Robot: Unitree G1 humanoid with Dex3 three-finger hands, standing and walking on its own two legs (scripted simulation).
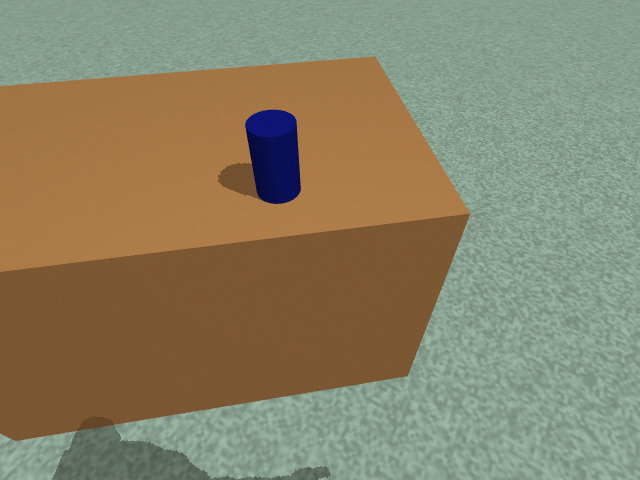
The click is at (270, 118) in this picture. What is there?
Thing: squat round
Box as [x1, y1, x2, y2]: [245, 110, 300, 203]
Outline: 265,110 255,113 247,119 245,123 256,189 259,197 268,202 281,203 294,198 300,190 296,122 295,118 285,111
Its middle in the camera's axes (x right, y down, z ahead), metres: -0.09 -0.16 +0.72
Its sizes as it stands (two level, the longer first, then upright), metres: 0.089 0.089 0.149
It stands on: a support 0.75 m high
